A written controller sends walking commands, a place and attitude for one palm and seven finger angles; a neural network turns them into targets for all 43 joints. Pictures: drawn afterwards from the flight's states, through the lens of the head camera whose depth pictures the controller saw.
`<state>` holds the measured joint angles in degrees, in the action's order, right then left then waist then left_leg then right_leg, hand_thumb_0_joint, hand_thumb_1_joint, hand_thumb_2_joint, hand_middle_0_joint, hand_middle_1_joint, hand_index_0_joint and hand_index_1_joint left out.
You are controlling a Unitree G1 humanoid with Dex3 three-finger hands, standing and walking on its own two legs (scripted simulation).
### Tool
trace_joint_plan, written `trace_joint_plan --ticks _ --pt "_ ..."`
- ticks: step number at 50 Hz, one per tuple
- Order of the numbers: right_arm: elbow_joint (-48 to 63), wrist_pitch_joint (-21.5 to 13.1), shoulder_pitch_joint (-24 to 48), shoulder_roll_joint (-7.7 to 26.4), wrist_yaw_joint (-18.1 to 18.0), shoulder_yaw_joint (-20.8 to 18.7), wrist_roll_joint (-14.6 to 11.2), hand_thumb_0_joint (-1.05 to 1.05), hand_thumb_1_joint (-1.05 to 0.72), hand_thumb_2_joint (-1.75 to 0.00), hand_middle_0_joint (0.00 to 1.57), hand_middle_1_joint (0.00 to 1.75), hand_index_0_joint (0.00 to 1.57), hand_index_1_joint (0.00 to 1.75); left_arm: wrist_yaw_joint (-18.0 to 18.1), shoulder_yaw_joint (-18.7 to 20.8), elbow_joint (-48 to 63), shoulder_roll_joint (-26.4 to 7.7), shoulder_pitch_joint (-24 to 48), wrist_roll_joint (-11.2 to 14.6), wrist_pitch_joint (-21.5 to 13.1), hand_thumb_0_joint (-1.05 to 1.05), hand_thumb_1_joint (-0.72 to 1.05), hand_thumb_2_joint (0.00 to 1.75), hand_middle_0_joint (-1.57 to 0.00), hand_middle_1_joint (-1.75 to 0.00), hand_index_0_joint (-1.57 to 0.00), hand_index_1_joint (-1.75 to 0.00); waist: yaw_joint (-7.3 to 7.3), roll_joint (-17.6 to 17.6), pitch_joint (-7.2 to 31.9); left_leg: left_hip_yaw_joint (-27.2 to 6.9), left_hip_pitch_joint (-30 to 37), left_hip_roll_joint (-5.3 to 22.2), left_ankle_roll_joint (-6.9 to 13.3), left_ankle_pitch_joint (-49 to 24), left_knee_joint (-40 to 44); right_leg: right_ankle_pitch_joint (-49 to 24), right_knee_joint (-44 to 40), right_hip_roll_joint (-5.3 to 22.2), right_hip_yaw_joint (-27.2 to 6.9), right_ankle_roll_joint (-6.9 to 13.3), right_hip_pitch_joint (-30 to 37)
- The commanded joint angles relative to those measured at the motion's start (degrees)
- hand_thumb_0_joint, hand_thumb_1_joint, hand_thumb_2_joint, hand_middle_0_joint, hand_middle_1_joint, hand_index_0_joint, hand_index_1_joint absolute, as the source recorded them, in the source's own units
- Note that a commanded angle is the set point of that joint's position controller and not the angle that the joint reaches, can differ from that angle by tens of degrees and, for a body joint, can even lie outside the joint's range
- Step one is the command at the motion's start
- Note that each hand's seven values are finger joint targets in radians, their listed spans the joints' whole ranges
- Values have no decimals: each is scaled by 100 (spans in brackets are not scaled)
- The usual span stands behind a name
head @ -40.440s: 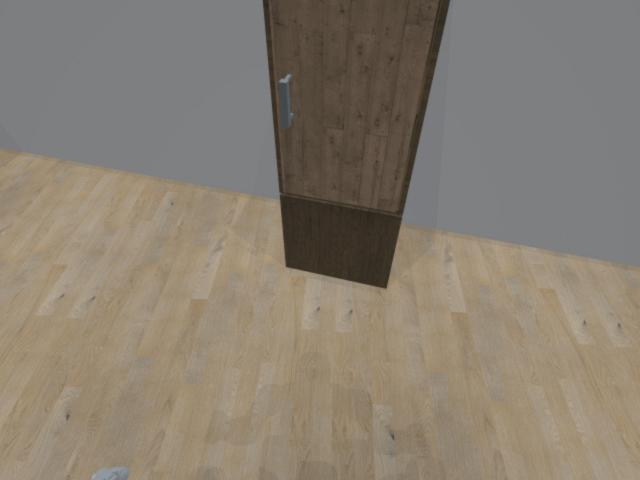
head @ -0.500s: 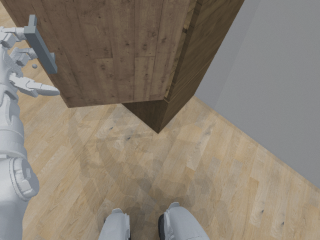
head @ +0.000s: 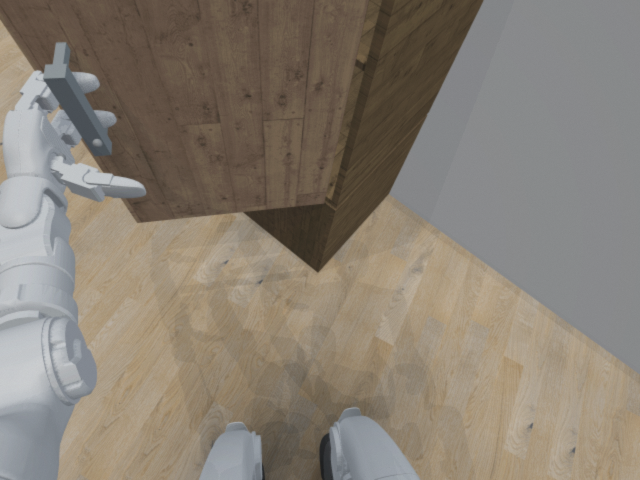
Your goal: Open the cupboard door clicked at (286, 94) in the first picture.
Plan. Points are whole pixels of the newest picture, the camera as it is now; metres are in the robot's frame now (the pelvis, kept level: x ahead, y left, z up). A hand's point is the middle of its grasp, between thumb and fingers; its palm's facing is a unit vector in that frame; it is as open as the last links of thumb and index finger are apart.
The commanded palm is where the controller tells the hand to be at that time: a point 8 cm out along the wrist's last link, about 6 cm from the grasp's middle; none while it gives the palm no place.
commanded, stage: slide the fingers in behind the handle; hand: left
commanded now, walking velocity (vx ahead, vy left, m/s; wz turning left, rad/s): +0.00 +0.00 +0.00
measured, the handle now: (83, 102) +0.56 +0.25 +0.07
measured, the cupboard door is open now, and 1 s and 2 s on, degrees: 50 49 85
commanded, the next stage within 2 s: close the thumb around the handle in 0.30 s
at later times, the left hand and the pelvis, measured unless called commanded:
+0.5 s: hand (99, 140) +0.51 +0.22 +0.06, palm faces +0.09 -1.00 -0.02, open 13.8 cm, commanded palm +0.48 +0.27 +0.06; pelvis +0.00 +0.00 +0.00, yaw +0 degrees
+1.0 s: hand (96, 142) +0.51 +0.23 +0.06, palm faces +0.07 -1.00 -0.02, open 6.1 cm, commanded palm +0.48 +0.27 +0.06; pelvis +0.00 +0.00 +0.00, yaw +0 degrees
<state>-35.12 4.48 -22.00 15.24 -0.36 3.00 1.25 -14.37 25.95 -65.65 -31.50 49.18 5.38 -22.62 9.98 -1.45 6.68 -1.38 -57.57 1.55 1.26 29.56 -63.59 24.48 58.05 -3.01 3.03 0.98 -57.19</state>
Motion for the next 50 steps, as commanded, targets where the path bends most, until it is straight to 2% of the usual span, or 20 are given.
trace_joint_plan --ticks 1,3,4,6,9,11,16,18,20,23,25,28,30,32,33,35,38,40,45,50 --pt "277 -113 -953 1054 -88 -400 -21 0 -90 -90 20 30 20 30 90 174 1128 -1661 2354 33 -367 0 -50 30 -30 -120 -30 -120 -30 -686 2545 -170 1613 -35 25 -2166 713 -1650 -525 8 -193 17 1456" --pt "263 -137 -964 1047 -90 -400 2 0 -90 -90 20 30 20 30 104 105 1211 -1602 2505 11 -449 0 -50 30 -30 -120 -30 -120 7 -864 2651 -210 1794 -32 8 -2348 679 -1701 -463 10 -172 39 1331" --pt "241 -143 -960 1038 -78 -396 -4 0 -90 -90 20 30 20 30 95 20 1141 -1492 2511 25 -449 0 -50 30 -30 -120 -30 -120 29 -861 2641 -203 1810 -30 1 -2319 677 -1679 -494 11 -179 20 1302" --pt "240 -138 -970 1067 -92 -390 -2 0 -90 -90 20 30 20 30 87 119 965 -1615 2373 18 -423 0 -50 30 -30 -120 -30 -120 12 -651 2572 -205 1660 -29 13 -2270 677 -1688 -486 16 -180 20 1383" --pt "218 -162 -988 1056 -93 -404 -1 0 -90 -90 20 30 20 30 30 -93 1033 -1349 2605 59 -416 0 -50 30 -30 -120 -30 -120 94 -782 2763 -208 1819 -29 10 -2356 629 -1722 -469 17 -181 6 1271" --pt "226 -155 -1000 1094 -102 -393 1 0 -90 -90 20 30 20 30 35 204 960 -1720 2482 67 -402 0 -50 30 -30 -120 -30 -120 2 -655 2790 -203 1663 -36 19 -2292 634 -1736 -470 15 -204 10 1460" --pt "241 -146 -1006 1072 -118 -373 -13 0 -90 -90 20 30 20 30 1 202 946 -1828 2523 9 -360 0 -50 30 -30 -120 -30 -120 15 -625 2712 -149 1410 -51 54 -2218 617 -1841 -465 32 -253 -7 1625" --pt "280 -157 -1022 1058 -109 -383 -5 0 -90 -90 20 30 20 30 -18 105 1061 -1653 2532 38 -379 0 -50 30 -30 -120 -30 -120 34 -753 2820 -160 1616 -51 56 -2385 600 -1911 -448 17 -232 15 1524" --pt "236 -141 -1026 1071 -108 -385 -6 0 -90 -90 20 30 20 30 -11 151 1040 -1734 2496 28 -367 0 -50 30 -30 -120 -30 -120 -2 -799 2827 -190 1708 -30 21 -2416 623 -1851 -447 15 -202 9 1456" --pt "254 -153 -1013 1059 -84 -404 2 0 -90 -90 20 30 20 30 -15 28 1220 -1498 2470 92 -402 0 -33 37 -31 -122 -31 -122 -3 -967 2895 -224 1994 -12 -11 -2616 632 -1850 -443 -2 -153 40 1307" --pt "232 -144 -1019 1055 -74 -419 -3 0 -90 -90 20 30 20 30 19 77 1200 -1471 2347 134 -392 0 -22 42 -32 -123 -32 -123 -29 -814 2918 -207 1964 -14 -5 -2616 635 -1912 -481 -7 -169 11 1425" --pt "233 -151 -1016 1058 -89 -404 -3 0 -90 -90 20 30 20 30 62 130 1167 -1557 2462 114 -385 0 -5 49 -33 -125 -33 -125 19 -686 2720 -182 1703 -30 34 -2421 646 -1876 -481 -2 -192 15 1479" --pt "232 -138 -1004 1071 -90 -410 -6 0 -90 -90 20 30 20 30 106 267 1273 -1790 2428 49 -424 0 6 54 -34 -126 -34 -126 -65 -813 2813 -180 1756 -34 12 -2483 669 -1926 -472 12 -209 17 1565" --pt "241 -149 -980 1039 -67 -401 -13 0 -90 -90 20 30 20 30 101 88 1118 -1548 2290 34 -412 0 17 59 -35 -127 -35 -127 -12 -719 2627 -154 1699 -36 23 -2380 675 -1861 -515 3 -202 10 1504" --pt "243 -146 -995 1053 -80 -397 3 0 -90 -90 20 30 20 30 112 222 1155 -1693 2281 41 -447 0 23 61 -35 -128 -35 -128 -37 -676 2629 -171 1684 -32 32 -2441 665 -1906 -489 -1 -194 26 1539" --pt "254 -143 -983 1059 -84 -407 -14 0 -90 -90 20 30 20 30 77 185 1109 -1653 2204 40 -446 0 34 66 -36 -129 -36 -129 -69 -737 2715 -172 1736 -35 7 -2426 689 -1874 -486 6 -189 24 1534" --pt "240 -157 -975 1067 -96 -395 -12 0 -90 -90 20 30 20 30 7 83 1049 -1550 2406 100 -433 0 51 73 -37 -131 -37 -131 30 -682 2535 -192 1691 -30 25 -2326 685 -1768 -508 -5 -184 30 1418" --pt "225 -168 -979 1091 -107 -409 -13 0 -90 -90 20 30 20 30 -9 257 1167 -1761 2453 132 -451 0 62 78 -38 -132 -38 -132 -16 -779 2779 -181 1766 -28 16 -2376 668 -1830 -504 2 -209 14 1511" --pt "195 -168 -973 1072 -99 -394 -10 0 -90 -90 20 30 20 30 -65 51 1059 -1549 2437 109 -426 0 90 90 -40 -135 -40 -135 23 -884 2635 -229 1868 -9 -12 -2447 672 -1745 -479 0 -153 25 1272" --pt "190 -149 -1015 1082 -80 -430 12 0 -90 -90 20 30 20 30 -52 69 1236 -1465 2407 151 -439 0 90 90 -40 -135 -40 -135 -27 -926 2945 -314 2211 20 -76 -2874 628 -1851 -417 -16 -93 36 1184"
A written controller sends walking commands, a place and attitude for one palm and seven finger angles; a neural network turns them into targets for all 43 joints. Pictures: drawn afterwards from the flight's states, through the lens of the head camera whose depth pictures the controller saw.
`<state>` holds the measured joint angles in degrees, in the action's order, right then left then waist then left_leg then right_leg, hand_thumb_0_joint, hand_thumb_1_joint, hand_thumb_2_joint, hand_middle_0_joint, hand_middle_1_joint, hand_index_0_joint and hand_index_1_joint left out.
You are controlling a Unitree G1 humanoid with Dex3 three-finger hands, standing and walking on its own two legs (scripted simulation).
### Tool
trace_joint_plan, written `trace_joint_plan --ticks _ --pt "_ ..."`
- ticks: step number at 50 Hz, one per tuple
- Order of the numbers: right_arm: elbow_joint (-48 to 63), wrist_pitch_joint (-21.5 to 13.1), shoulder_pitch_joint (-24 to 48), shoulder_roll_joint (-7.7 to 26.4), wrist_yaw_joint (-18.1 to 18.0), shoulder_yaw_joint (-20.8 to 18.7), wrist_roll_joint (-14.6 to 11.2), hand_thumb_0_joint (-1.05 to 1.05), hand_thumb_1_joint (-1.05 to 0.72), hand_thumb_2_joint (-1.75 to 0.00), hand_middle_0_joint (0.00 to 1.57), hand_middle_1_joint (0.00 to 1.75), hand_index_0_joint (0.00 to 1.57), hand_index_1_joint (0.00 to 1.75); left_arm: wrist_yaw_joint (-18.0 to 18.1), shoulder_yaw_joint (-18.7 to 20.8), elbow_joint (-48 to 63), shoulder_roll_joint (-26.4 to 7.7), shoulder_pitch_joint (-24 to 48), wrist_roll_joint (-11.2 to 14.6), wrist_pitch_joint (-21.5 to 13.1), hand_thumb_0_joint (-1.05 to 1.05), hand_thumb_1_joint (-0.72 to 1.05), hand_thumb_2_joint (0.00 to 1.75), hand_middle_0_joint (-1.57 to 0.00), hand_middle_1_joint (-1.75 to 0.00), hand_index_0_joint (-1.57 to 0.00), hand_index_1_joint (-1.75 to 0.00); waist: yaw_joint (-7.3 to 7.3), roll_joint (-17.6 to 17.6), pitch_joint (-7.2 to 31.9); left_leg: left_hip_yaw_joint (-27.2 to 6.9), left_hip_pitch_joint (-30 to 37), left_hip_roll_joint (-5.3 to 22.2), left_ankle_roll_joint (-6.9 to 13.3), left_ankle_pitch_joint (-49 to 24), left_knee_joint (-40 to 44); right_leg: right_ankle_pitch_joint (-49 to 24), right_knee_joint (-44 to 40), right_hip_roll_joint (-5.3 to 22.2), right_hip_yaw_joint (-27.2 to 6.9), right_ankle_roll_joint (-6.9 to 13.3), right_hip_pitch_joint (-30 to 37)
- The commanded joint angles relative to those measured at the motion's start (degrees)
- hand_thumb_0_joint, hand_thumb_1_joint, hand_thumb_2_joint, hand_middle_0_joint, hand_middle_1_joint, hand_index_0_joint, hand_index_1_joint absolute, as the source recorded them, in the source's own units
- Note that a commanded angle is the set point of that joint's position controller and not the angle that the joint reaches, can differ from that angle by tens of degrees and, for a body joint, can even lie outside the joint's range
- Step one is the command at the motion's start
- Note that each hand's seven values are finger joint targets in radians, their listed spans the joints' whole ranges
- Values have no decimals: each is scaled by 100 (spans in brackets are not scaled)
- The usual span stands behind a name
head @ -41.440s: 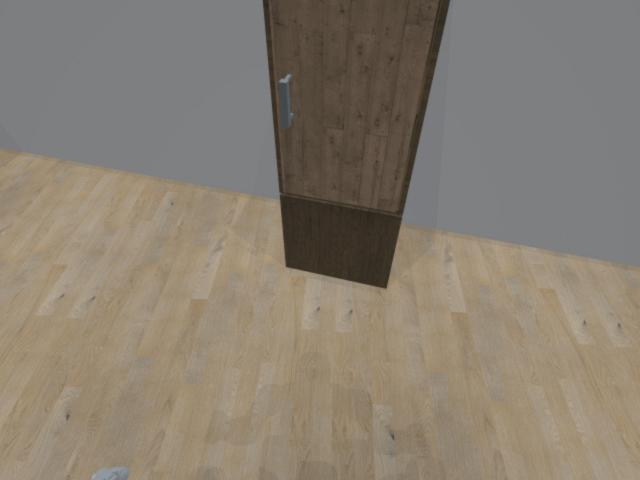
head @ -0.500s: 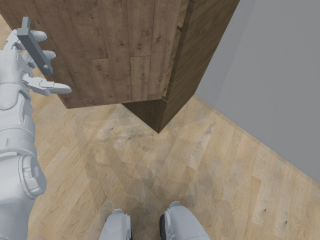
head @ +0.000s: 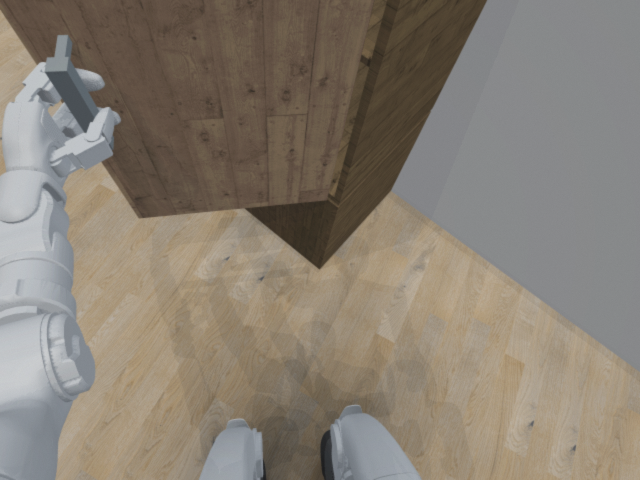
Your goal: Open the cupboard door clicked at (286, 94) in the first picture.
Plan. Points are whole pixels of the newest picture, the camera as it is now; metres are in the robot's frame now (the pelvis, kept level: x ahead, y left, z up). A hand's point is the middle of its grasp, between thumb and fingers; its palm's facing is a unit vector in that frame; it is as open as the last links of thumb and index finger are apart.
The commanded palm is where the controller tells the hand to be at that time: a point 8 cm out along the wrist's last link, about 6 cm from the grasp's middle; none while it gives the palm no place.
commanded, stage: close the thumb around the handle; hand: left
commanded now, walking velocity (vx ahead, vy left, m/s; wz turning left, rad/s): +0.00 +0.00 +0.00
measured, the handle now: (85, 96) +0.56 +0.24 +0.07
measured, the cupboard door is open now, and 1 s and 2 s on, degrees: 49 85 95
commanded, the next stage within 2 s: pull the door open along its arc in 0.10 s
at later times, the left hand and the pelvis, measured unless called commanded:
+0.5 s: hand (109, 155) +0.48 +0.21 +0.06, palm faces +0.10 -0.99 -0.01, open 5.8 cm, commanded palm +0.43 +0.25 +0.06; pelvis +0.01 +0.00 +0.01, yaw -1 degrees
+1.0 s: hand (200, 274) +0.33 +0.10 +0.07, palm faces +0.41 -0.91 +0.04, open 6.2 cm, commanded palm +0.27 +0.17 +0.06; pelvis +0.02 -0.02 +0.02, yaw +1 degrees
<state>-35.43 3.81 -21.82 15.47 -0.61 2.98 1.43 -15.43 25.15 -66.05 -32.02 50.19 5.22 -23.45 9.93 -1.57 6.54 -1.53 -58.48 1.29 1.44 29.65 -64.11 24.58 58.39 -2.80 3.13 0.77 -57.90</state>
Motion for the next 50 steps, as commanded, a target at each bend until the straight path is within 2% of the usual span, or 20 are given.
trace_joint_plan --ticks 1,3,4,7,9,10,11,14,16,19,22,25,29,32,33,34,35,38,46,50 --pt "234 -67 -1025 1068 -62 -443 -17 0 -90 -90 20 30 20 30 85 315 1234 -1526 2167 221 -335 0 90 90 -40 -135 -40 -135 -47 -742 2926 -271 2218 43 -81 -2859 689 -1912 -476 -39 -105 47 1368" --pt "272 -56 -1024 1067 -71 -417 -14 0 -90 -90 20 30 20 30 166 436 1213 -1674 2143 206 -317 0 90 90 -40 -135 -40 -135 -73 -634 2884 -249 1984 19 -51 -2779 692 -1986 -441 -32 -123 52 1518" --pt "278 -64 -994 1037 -60 -405 -23 0 -90 -90 20 30 20 30 192 285 1196 -1514 2227 173 -297 0 90 90 -40 -135 -40 -135 -32 -774 2795 -217 1961 9 -48 -2720 694 -1951 -462 -20 -141 31 1434" --pt "319 -55 -966 1043 -53 -388 -21 0 -90 -90 20 30 20 30 311 434 1147 -1789 2140 35 -291 0 90 90 -40 -135 -40 -135 -90 -669 2546 -175 1666 -9 -14 -2328 751 -1750 -504 -18 -179 31 1555" --pt "339 -57 -955 1029 -60 -384 -12 0 -90 -90 20 30 20 30 326 386 1228 -1783 2229 -18 -343 0 90 90 -40 -135 -40 -135 -62 -768 2681 -172 1732 -14 -12 -2421 723 -1840 -469 -8 -193 31 1556" --pt "349 -57 -967 1030 -60 -387 -9 0 -90 -90 20 30 20 30 324 463 1238 -1860 2115 -32 -363 0 90 90 -40 -135 -40 -135 -138 -779 2722 -182 1793 -8 -36 -2473 740 -1843 -460 -6 -180 46 1592" --pt "357 -74 -942 973 -32 -391 -9 0 -90 -90 20 30 20 30 307 -15 1415 -1217 2312 22 -383 0 90 90 -40 -135 -40 -135 7 -887 2785 -211 2037 0 -54 -2573 751 -1840 -466 -19 -144 41 1420" --pt "317 -99 -976 1022 -4 -448 10 0 -90 -90 20 30 20 30 323 169 1543 -1266 2081 141 -446 0 90 90 -40 -135 -40 -135 -104 -938 3062 -236 2348 34 -108 -2862 718 -1915 -470 -39 -120 56 1403" --pt "352 -94 -951 1009 17 -451 2 0 -90 -90 20 30 20 30 327 119 1579 -1156 1743 155 -441 0 90 90 -40 -135 -40 -135 -173 -774 3066 -223 2313 30 -106 -2854 775 -1946 -488 -42 -103 64 1560" --pt "441 -85 -877 984 54 -467 -32 0 -90 -90 20 30 20 30 306 67 1941 -1034 1246 215 -448 0 90 90 -40 -135 -40 -135 -313 -860 3135 -157 2380 14 -102 -3002 842 -2121 -523 -47 -126 77 1784" --pt "555 -76 -762 944 74 -498 -97 0 -90 -90 20 30 20 30 284 -62 2118 -689 451 349 -348 0 90 90 -40 -135 -40 -135 -377 -411 2821 -37 2048 -24 -39 -2672 986 -2192 -662 -50 -151 62 2157" --pt "693 -106 -634 888 105 -550 -144 0 -90 -90 20 30 20 30 303 -190 2891 -380 -242 479 -359 0 90 90 -40 -135 -40 -135 -540 -537 2965 31 2270 -42 -44 -2997 1084 -2503 -701 -33 -165 70 2433" --pt "859 -186 -409 803 179 -585 -214 0 -90 -90 20 30 20 30 396 -554 3607 299 -1695 646 -290 0 90 90 -40 -135 -40 -135 -709 -354 2523 61 2321 -11 -67 -3301 1251 -2634 -764 -15 -96 78 2536" --pt "1034 -275 -192 734 226 -619 -239 0 -90 -90 20 30 20 30 514 -750 4616 639 -2680 740 -303 0 90 90 -40 -135 -40 -135 -858 -369 2508 119 2411 -33 -70 -3492 1349 -2856 -771 20 -110 82 2826" --pt "1127 -350 -11 567 252 -629 -177 0 -90 -90 20 30 20 30 1341 -37 5097 773 -3006 1075 -251 0 90 90 -40 -135 -40 -135 -1322 -422 2495 119 2270 -55 -138 -3637 1406 -2839 -765 23 -20 95 2921" --pt "1100 -401 82 502 302 -590 -153 0 -90 -90 20 30 20 30 1756 -624 5135 1410 -3520 911 -169 0 90 90 -40 -135 -40 -135 -1157 -442 2287 130 2350 -26 -193 -3748 1403 -2823 -714 39 19 76 2793" --pt "1120 -425 137 505 347 -587 -148 0 -90 -90 20 30 20 30 2015 -708 5285 1604 -3975 873 -114 0 90 90 -40 -135 -40 -135 -1175 -247 2033 97 2266 -2 -231 -3691 1428 -2730 -715 63 76 74 2720" --pt "1184 -417 348 493 375 -610 -61 0 -90 -90 20 30 20 30 2757 -775 5986 1628 -4342 507 -150 0 90 90 -40 -135 -40 -135 -1189 178 2025 89 2101 -43 -209 -3339 1391 -2775 -609 88 21 117 2981" --pt "1309 -364 940 163 328 -535 171 0 -90 -90 20 30 20 30 4332 -1914 6804 2838 -5047 -473 20 0 90 90 -40 -135 -40 -135 -1241 194 1795 112 2029 -155 -197 -2588 1323 -2471 -592 204 -68 134 2979" --pt "1256 -362 1096 33 243 -495 263 0 -90 -90 20 30 20 30 4933 -2377 6904 3217 -5076 -897 233 0 90 90 -40 -135 -40 -135 -1147 420 1813 88 1986 -201 -177 -2329 1255 -2438 -695 236 -158 108 3046"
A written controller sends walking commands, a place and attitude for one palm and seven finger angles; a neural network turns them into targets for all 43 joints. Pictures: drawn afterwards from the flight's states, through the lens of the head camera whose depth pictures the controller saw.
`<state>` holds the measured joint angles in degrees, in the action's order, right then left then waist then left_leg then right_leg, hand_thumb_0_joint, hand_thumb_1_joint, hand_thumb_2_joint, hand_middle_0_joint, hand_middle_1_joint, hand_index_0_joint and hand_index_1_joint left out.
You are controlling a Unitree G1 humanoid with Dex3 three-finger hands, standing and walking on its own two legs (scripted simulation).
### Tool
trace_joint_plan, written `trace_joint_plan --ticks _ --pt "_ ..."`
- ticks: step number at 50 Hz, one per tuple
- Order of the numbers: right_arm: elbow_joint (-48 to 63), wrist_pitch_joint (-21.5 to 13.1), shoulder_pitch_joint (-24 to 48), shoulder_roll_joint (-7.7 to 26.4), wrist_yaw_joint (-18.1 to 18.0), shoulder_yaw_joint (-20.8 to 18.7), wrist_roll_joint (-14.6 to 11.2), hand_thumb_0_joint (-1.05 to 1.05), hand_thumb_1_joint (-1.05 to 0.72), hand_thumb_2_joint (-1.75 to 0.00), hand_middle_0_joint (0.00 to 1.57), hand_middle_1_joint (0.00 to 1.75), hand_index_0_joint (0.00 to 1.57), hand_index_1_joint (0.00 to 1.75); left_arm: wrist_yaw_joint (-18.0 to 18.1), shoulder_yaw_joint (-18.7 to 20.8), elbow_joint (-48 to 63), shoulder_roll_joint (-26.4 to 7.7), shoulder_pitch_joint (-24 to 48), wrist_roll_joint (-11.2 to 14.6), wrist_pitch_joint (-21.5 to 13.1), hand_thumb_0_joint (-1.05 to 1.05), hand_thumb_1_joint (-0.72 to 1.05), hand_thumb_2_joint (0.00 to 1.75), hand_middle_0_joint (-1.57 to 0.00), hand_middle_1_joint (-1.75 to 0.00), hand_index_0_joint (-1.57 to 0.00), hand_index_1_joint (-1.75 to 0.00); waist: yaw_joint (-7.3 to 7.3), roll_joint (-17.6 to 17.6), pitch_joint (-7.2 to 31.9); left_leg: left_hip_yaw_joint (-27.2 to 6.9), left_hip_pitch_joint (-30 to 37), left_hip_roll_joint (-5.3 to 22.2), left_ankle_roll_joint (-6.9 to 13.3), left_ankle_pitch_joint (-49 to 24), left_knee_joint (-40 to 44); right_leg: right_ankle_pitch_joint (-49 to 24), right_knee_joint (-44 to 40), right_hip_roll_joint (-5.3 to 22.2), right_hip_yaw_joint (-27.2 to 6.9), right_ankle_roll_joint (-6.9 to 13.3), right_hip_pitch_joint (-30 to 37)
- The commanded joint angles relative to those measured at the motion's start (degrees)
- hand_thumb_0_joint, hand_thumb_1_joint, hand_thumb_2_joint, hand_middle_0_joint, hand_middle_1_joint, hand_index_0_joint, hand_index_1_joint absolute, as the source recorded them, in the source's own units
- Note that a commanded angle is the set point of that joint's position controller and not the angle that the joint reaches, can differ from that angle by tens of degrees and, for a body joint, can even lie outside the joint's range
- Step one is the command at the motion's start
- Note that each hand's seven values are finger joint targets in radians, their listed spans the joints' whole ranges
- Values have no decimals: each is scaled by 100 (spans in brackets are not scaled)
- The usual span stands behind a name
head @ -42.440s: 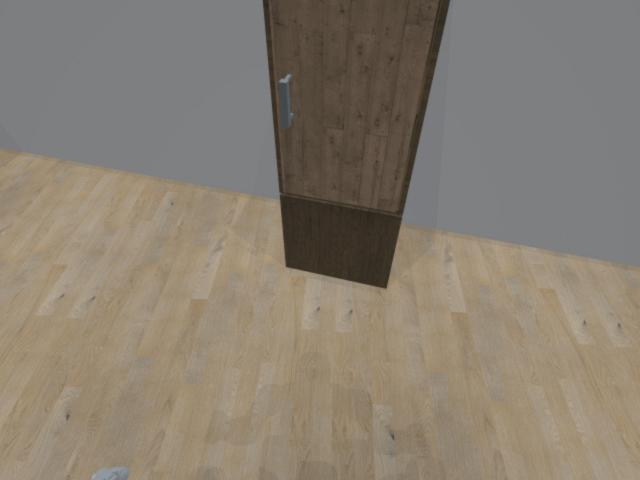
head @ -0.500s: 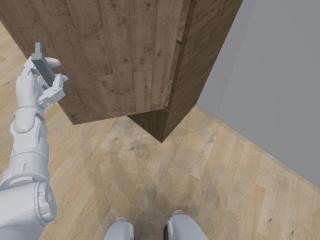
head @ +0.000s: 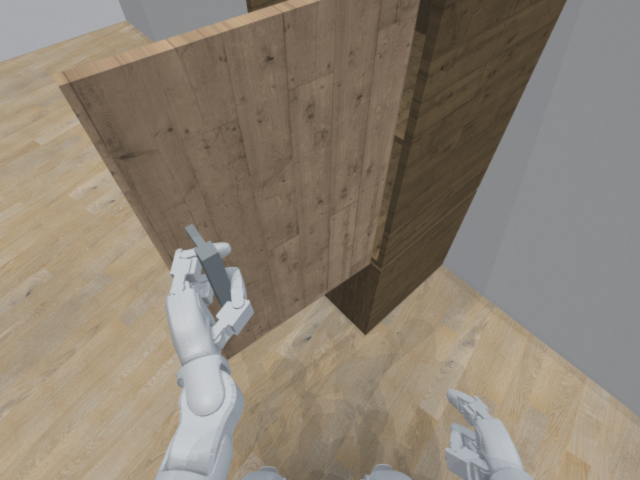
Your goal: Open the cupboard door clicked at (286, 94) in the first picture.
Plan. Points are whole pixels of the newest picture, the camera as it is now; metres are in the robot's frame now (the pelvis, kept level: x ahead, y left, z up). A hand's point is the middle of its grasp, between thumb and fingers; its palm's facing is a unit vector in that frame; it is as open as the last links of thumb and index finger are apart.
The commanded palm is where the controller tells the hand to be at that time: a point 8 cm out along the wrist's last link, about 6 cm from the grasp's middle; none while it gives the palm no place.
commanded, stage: pull the door open along its arc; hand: left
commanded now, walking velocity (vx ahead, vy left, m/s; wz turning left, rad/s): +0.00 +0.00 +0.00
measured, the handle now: (211, 268) +0.36 +0.16 +0.05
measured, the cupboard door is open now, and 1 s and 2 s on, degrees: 85 95 96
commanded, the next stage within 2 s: open thumb and fingers to let go in 0.24 s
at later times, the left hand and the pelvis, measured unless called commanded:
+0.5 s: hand (281, 326) +0.29 +0.06 +0.05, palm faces +0.48 -0.88 -0.04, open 6.3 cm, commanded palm +0.24 +0.11 +0.05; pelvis -0.01 -0.04 +0.00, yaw +4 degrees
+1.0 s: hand (276, 328) +0.29 +0.07 +0.05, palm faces +0.43 -0.90 -0.02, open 14.2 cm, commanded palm +0.24 +0.11 +0.05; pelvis -0.04 -0.01 +0.00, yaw +3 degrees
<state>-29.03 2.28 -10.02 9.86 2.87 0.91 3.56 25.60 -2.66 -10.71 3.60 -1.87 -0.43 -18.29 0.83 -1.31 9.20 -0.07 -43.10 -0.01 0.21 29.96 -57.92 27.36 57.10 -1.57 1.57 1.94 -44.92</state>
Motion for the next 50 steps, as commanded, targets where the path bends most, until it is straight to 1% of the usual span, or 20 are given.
trace_joint_plan --ticks 1,6,8,11,13,15,17,18,21,24,28,31,33,37,38,39,45,47,48,50 --pt "626 -228 -61 562 -120 -286 67 0 -90 -90 20 30 20 30 865 253 1469 -236 99 -413 -245 0 90 90 -40 -135 -40 -135 -221 345 1567 -35 469 -81 -50 -2342 629 -2779 -601 131 -19 -13 1780" --pt "612 -309 10 497 -232 -259 116 0 -90 -90 20 30 20 30 832 -288 1666 83 -200 -606 -105 0 90 90 -40 -135 -40 -135 -111 444 1478 -34 500 -113 -33 -2120 642 -3112 -827 247 -181 -83 2001" --pt "622 -359 60 492 -266 -248 112 0 -90 -90 20 30 20 30 792 -430 1676 187 -312 -591 -66 0 90 90 -40 -135 -40 -135 -45 684 1366 -67 414 -121 -30 -1928 641 -3135 -968 309 -280 -137 2088" --pt "593 -462 139 459 -272 -235 132 0 -90 -90 20 30 20 30 779 -796 1810 468 -266 -629 -95 0 90 90 -40 -135 -40 -135 -11 512 1296 -93 413 -133 -45 -1780 626 -3083 -1009 387 -351 -171 2024" --pt "578 -573 155 447 -261 -223 142 0 -90 -90 20 30 20 30 776 -1055 1752 676 -344 -707 -84 0 90 90 -40 -135 -40 -135 70 660 1181 -135 367 -129 -29 -1714 577 -3067 -1075 420 -382 -201 1929" --pt "507 -661 192 460 -265 -232 160 0 -90 -90 20 30 20 30 822 -1077 1712 675 -155 -746 -107 0 90 90 -40 -135 -40 -135 79 605 1185 -151 251 -143 -36 -1526 516 -2805 -1117 485 -499 -226 1831" --pt "350 -682 183 505 -315 -245 161 0 -90 -90 20 30 20 30 919 -753 1596 306 667 -735 -177 0 90 90 -40 -135 -40 -135 162 655 1165 -189 65 -154 -50 -1350 406 -2508 -1168 564 -689 -254 1742" --pt "321 -698 214 474 -344 -246 163 0 -90 -90 20 30 20 30 930 -728 1487 310 631 -746 -197 0 83 87 -40 -134 -40 -134 134 790 1110 -206 -68 -169 -55 -1231 366 -2324 -1261 603 -823 -283 1786" --pt "278 -724 269 476 -377 -272 132 0 -90 -90 20 30 20 30 921 -566 1236 249 686 -638 -242 0 62 78 -38 -132 -38 -132 62 814 1299 -184 -196 -202 -54 -1098 347 -2055 -1346 681 -987 -297 1939" --pt "253 -709 232 487 -392 -310 122 0 -90 -90 20 30 20 30 871 -549 1216 228 759 -615 -261 0 41 69 -36 -130 -36 -130 36 757 1573 -163 -181 -203 -52 -1201 344 -2372 -1306 725 -1049 -314 2146" --pt "269 -711 210 519 -382 -330 101 0 -90 -90 20 30 20 30 816 -669 1165 367 812 -580 -275 0 13 57 -35 -127 -35 -127 64 848 1569 -169 -51 -190 -27 -1263 407 -2383 -1255 649 -844 -286 2053" --pt "243 -716 274 529 -401 -324 95 0 -90 -90 20 30 20 30 826 -539 1026 264 1034 -508 -321 0 -8 48 -33 -124 -33 -124 83 958 1355 -170 -100 -185 -16 -1067 422 -1883 -1346 642 -854 -291 1878" --pt "246 -722 318 538 -397 -307 94 0 -90 -90 20 30 20 30 857 -635 906 331 1263 -586 -332 0 -22 42 -32 -123 -32 -123 116 825 1186 -168 -64 -189 4 -969 430 -1438 -1388 610 -800 -242 1624" --pt "256 -720 335 524 -387 -306 108 0 -90 -90 20 30 20 30 911 -580 731 346 1328 -600 -348 0 -50 30 -30 -120 -30 -120 62 795 1279 -140 5 -190 13 -977 457 -1277 -1314 550 -677 -195 1557" --pt "286 -710 345 545 -386 -299 114 0 -90 -90 20 30 20 30 916 -539 685 309 1302 -594 -317 0 -50 30 -30 -120 -30 -120 13 764 1290 -142 -5 -197 18 -972 475 -1194 -1308 525 -635 -166 1547" --pt "287 -702 363 529 -382 -289 108 0 -90 -90 20 30 20 30 925 -565 621 358 1380 -583 -305 0 -50 30 -30 -120 -30 -120 40 715 1219 -125 16 -193 19 -940 492 -1116 -1314 516 -613 -164 1488" --pt "282 -697 450 545 -361 -249 123 0 -90 -90 20 30 20 30 1096 -768 439 600 1906 -667 -275 0 -50 30 -25 -90 -25 -90 85 498 1030 -154 212 -170 44 -811 620 -547 -1138 311 -183 -29 977" --pt "278 -705 442 548 -359 -256 139 0 -90 -90 20 30 20 30 1167 -754 456 607 2017 -688 -269 0 -50 30 -23 -80 -23 -80 62 415 1191 -153 279 -161 39 -865 623 -591 -1055 275 -118 -8 959" --pt "293 -694 434 558 -362 -252 142 0 -90 -90 20 30 20 30 1183 -750 372 609 1969 -701 -234 0 -50 30 -22 -75 -22 -75 44 555 1176 -178 248 -160 39 -886 645 -596 -1056 257 -91 -1 992" --pt "265 -684 459 548 -362 -254 141 0 -90 -90 20 30 20 30 1222 -767 374 657 2116 -686 -213 0 -50 30 -21 -65 -21 -65 52 539 1310 -164 293 -160 38 -923 647 -651 -1007 243 -64 0 1012"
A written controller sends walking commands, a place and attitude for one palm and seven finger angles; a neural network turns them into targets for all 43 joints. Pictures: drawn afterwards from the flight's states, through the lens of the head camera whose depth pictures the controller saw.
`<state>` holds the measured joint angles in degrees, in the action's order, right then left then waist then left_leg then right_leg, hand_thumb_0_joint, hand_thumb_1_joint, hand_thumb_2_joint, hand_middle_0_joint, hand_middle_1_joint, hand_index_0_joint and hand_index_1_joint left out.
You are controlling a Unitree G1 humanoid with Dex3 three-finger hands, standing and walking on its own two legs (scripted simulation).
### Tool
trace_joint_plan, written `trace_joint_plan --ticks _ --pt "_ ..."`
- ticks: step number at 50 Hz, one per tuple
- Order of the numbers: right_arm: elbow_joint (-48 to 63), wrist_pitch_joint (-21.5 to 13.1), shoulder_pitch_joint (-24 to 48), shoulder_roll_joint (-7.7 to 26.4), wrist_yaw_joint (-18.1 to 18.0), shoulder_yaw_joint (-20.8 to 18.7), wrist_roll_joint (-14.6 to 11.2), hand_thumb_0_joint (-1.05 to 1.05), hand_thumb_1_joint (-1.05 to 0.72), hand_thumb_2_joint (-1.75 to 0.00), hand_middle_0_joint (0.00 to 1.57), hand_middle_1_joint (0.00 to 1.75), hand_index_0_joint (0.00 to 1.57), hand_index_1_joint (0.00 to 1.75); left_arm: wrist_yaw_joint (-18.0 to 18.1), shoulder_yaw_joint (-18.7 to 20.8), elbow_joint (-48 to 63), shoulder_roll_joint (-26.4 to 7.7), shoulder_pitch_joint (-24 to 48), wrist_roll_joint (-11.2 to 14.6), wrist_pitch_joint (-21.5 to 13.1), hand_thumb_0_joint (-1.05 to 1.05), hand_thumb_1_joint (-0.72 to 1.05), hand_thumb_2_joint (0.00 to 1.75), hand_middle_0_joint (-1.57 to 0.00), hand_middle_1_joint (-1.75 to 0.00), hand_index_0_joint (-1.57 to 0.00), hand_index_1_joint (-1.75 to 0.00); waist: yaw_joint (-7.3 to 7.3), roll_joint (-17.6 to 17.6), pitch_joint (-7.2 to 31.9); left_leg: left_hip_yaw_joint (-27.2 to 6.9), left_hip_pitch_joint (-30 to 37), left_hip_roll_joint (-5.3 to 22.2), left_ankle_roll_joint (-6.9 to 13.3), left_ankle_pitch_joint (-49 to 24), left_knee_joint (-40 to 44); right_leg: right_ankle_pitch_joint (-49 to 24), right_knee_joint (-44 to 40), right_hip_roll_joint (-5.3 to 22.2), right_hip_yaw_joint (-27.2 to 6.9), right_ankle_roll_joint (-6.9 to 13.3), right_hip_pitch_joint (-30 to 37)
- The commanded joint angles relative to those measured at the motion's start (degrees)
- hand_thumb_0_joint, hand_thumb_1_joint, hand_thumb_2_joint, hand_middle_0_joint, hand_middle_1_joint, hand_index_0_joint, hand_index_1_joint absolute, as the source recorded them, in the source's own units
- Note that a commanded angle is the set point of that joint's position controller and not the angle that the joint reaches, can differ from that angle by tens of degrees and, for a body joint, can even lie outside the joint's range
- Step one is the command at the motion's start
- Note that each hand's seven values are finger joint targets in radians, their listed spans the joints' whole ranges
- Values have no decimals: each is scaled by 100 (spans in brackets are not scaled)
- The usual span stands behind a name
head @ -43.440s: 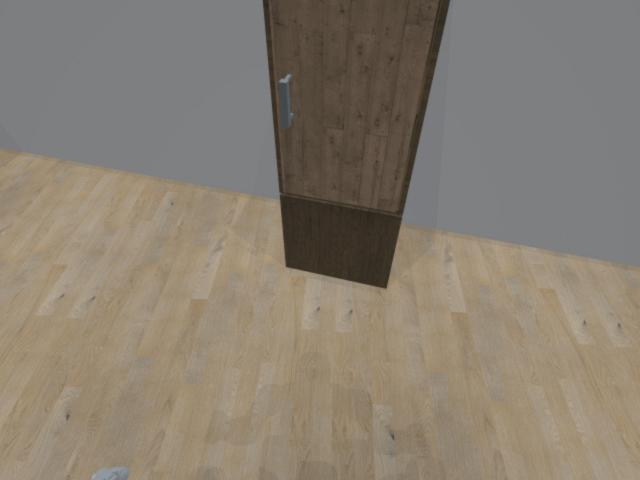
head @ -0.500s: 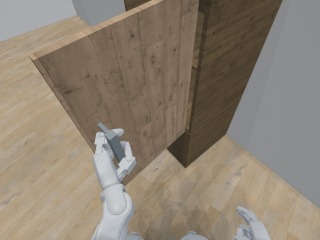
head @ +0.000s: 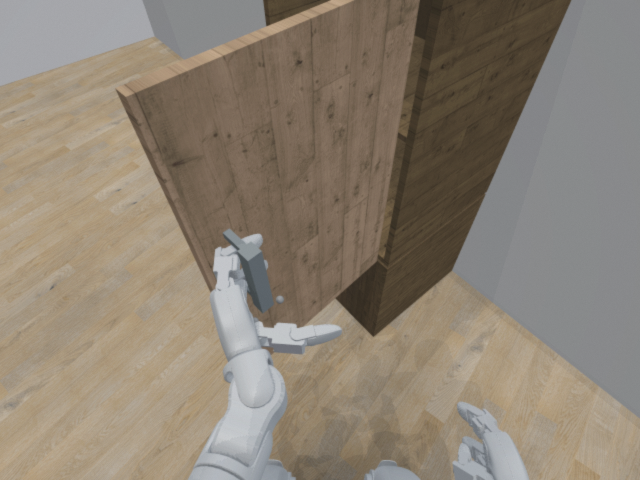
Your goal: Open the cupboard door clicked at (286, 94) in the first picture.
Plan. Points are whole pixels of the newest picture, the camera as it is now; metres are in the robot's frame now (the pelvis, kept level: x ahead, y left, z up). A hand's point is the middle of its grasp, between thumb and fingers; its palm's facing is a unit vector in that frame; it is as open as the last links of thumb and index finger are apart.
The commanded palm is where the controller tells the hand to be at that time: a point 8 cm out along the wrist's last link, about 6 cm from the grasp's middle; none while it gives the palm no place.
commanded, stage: open thumb and fingers to let go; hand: left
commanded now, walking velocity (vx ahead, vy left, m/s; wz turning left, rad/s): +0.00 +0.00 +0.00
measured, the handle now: (248, 271) +0.36 +0.11 +0.06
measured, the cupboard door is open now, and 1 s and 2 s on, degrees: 95 96 96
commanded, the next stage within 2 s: slide the hand sideways off the handle in 0.16 s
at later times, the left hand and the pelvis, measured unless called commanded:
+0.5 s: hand (270, 323) +0.29 +0.07 +0.06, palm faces -0.10 -0.99 -0.03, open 16.3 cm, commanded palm +0.27 +0.11 +0.05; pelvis -0.01 +0.02 +0.00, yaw +0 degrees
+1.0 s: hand (247, 352) +0.26 +0.10 +0.05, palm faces -0.01 -1.00 +0.00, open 16.2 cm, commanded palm +0.23 +0.16 +0.05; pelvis +0.02 +0.02 +0.00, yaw -1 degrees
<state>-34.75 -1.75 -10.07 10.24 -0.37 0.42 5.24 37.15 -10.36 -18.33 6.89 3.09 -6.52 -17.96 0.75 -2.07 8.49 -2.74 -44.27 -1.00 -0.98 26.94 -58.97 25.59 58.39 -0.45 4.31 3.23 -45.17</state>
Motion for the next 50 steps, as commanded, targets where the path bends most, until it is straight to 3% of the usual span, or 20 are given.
trace_joint_plan --ticks 1,4,7,13,14,15,16,18,21,23,25,27,28,29,33,34,38,41,48,50 --pt "839 -270 462 508 -29 -205 -30 0 -90 -90 20 30 20 30 70 -36 1090 396 1553 -89 -226 0 -50 30 -20 -60 -20 -60 41 557 1349 91 443 -46 143 -662 782 -511 -1100 112 -287 -111 1008" --pt "836 -261 503 516 -7 -201 -20 0 -90 -90 20 30 20 30 123 -124 1111 485 1744 -133 -179 0 -50 30 -18 -45 -18 -45 33 353 1451 86 509 -36 132 -710 792 -535 -1003 85 -224 -84 923" --pt "824 -258 501 508 10 -194 -12 0 -90 -90 20 30 20 30 167 -130 1059 550 1798 -96 -118 0 -50 30 -15 -30 -15 -30 36 532 1440 82 484 -36 130 -711 792 -527 -1017 73 -198 -93 940" --pt "811 -251 578 532 17 -183 -39 0 -90 -90 20 30 20 30 195 -81 1013 541 1910 -75 -67 0 -50 30 -15 -30 -15 -30 7 626 1328 35 405 -38 118 -485 844 -216 -1031 60 -174 -84 846" --pt "692 -219 83 722 19 -192 -47 0 -90 -90 20 30 20 30 -995 -1327 1231 31 1734 -712 -294 0 -50 30 -15 -30 -15 -30 523 777 1124 80 578 -1 226 -566 666 -695 -1009 99 -339 -93 670" --pt "876 -238 13 713 -9 -234 -123 0 -90 -90 20 30 20 30 -1623 -812 1468 -421 1913 -508 -552 0 -50 30 -15 -30 -15 -30 353 682 1402 79 538 -36 256 -709 630 -983 -942 143 -353 -59 888" --pt "934 -231 35 734 -49 -233 -129 0 -90 -90 20 30 20 30 -2015 -716 1608 -655 1891 -430 -721 0 -50 30 -15 -30 -15 -30 238 555 1709 103 615 -54 271 -803 621 -1175 -879 152 -423 -48 1121" --pt "1074 -307 21 732 -77 -196 -223 0 -90 -90 20 30 20 30 -2721 -1031 1794 -474 1929 -170 -833 0 -50 30 -15 -30 -15 -30 309 213 1636 66 750 -55 268 -713 643 -1053 -853 157 -401 -36 1011" --pt "1236 -451 102 740 -151 -117 -440 0 -90 -90 20 30 20 30 -3386 -861 1662 -272 1723 751 -683 0 -50 30 -15 -30 -15 -30 297 235 1123 -15 774 -53 246 -265 827 -406 -1109 74 -321 -70 849" --pt "1324 -526 189 779 -175 -87 -517 0 -90 -90 20 30 20 30 -3412 -595 1651 -225 1486 1189 -497 0 -50 30 -15 -30 -15 -30 201 453 975 -68 705 -65 215 -35 978 -41 -1206 44 -252 -84 863" --pt "1366 -557 154 805 -143 -104 -520 0 -90 -90 20 30 20 30 -3245 -386 1618 -236 1041 1291 -387 0 -50 30 -15 -30 -15 -30 72 636 953 -83 640 -63 194 -78 1041 -24 -1145 46 -191 -102 895" --pt "1404 -561 104 815 -75 -135 -478 0 -90 -90 20 30 20 30 -3000 -293 1814 -348 930 1087 -402 0 -50 30 -15 -30 -15 -30 52 569 1049 -68 659 -50 185 -262 979 -207 -989 59 -152 -102 807" --pt "1447 -546 72 833 -29 -145 -454 0 -90 -90 20 30 20 30 -2886 -239 1792 -471 617 907 -413 0 -50 30 -15 -30 -15 -30 -51 524 1048 -87 609 -47 173 -370 988 -280 -895 56 -137 -73 826" --pt "1478 -533 72 799 15 -144 -433 0 -90 -90 20 30 20 30 -2809 -342 1882 -384 582 806 -435 0 -50 30 -15 -30 -15 -30 -5 397 1035 -59 615 -44 180 -454 933 -378 -843 68 -145 -74 760" --pt "1616 -433 -9 837 93 -187 -393 0 -90 -90 20 30 20 30 -2693 -48 2107 -817 -122 557 -468 0 -50 30 -15 -30 -15 -30 -142 618 1163 6 458 -31 185 -672 824 -603 -778 51 -215 -44 936" --pt "1676 -415 2 804 95 -177 -388 0 -90 -90 20 30 20 30 -2728 -168 2283 -695 -139 572 -474 0 -50 30 -15 -30 -15 -30 -106 610 1184 47 476 -39 193 -728 812 -717 -774 56 -226 -56 994" --pt "1811 -336 9 790 64 -166 -413 0 -90 -90 20 30 20 30 -2843 24 2752 -930 -698 644 -404 0 -50 30 -15 -30 -15 -30 -197 423 1210 111 458 -52 185 -805 800 -872 -783 41 -271 -49 1168" --pt "1837 -349 -47 738 30 -159 -431 0 -90 -90 20 30 20 30 -2900 -19 3181 -902 -980 705 -438 0 -50 30 -15 -30 -15 -30 -112 313 1111 93 561 -29 172 -954 753 -1084 -732 27 -248 -63 1099" --pt "1896 -400 -114 742 -7 -151 -435 0 -90 -90 20 30 20 30 -3116 166 3491 -1087 -2159 832 -461 0 -50 30 -15 -30 -15 -30 -109 520 967 44 390 -23 166 -1179 610 -1402 -588 -11 -217 -82 1099" --pt "1943 -420 -104 725 -5 -165 -435 0 -90 -90 20 30 20 30 -3197 138 3768 -1120 -2321 833 -528 0 -50 30 -15 -30 -15 -30 -107 324 1017 66 400 -34 162 -1188 552 -1454 -534 8 -239 -90 1061"
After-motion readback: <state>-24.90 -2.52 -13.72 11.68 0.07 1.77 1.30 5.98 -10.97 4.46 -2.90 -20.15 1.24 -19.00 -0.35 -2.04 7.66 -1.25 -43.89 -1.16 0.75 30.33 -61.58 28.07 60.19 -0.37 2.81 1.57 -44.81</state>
